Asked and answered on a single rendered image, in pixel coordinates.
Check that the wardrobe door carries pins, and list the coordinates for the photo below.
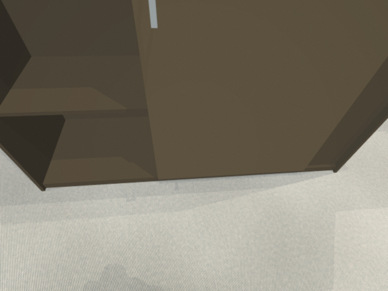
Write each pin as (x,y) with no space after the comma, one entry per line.
(239,87)
(366,107)

